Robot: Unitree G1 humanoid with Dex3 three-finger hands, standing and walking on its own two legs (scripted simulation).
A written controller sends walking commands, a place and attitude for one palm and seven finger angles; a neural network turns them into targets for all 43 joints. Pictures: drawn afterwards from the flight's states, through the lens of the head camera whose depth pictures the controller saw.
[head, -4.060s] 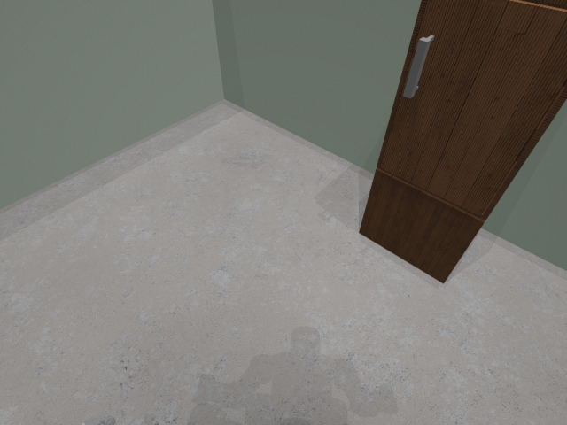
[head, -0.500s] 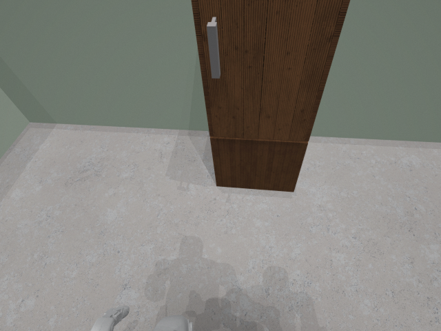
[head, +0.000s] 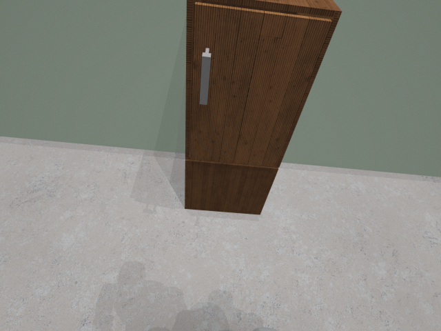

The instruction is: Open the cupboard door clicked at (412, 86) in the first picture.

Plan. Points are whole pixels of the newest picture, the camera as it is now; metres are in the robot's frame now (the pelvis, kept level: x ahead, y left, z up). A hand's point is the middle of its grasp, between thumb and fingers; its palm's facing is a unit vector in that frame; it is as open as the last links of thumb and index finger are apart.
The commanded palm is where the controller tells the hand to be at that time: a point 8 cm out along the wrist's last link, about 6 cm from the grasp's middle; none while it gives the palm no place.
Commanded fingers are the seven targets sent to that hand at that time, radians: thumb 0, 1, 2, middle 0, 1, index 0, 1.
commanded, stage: take the last steps up to it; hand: left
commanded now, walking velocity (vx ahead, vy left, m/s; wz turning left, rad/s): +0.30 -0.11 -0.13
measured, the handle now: (205, 76) +0.80 +0.10 +0.05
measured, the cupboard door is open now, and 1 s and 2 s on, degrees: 0 0 0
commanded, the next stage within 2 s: come to a stop and stand still in 0.54 s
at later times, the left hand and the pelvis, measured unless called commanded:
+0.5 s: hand (187, 283) +0.26 +0.08 -0.17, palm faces +0.01 -0.98 -0.18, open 7.2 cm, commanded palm none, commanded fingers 0.00 0.90 0.90 -0.20 -0.30 -0.20 -0.30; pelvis +0.15 -0.09 -0.01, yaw -2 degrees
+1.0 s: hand (182, 292) +0.24 +0.09 -0.19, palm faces +0.02 -0.98 -0.22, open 7.4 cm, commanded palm none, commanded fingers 0.00 0.90 0.90 -0.20 -0.30 -0.20 -0.30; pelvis +0.23 -0.09 -0.02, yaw -3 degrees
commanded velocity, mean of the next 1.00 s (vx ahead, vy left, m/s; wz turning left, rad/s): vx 0.05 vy -0.05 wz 0.01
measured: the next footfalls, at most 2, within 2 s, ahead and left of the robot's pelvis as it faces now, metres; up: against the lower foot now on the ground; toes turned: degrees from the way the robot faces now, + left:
right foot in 0.36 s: +0.19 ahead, -0.19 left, +0.00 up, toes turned -13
left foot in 0.74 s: +0.35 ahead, +0.02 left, +0.00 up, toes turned +8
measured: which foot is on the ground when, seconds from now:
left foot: down 0.00-0.36, up 0.38-0.72, down 0.74-1.00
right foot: up 0.00-0.34, down 0.36-0.78, up 0.80-1.00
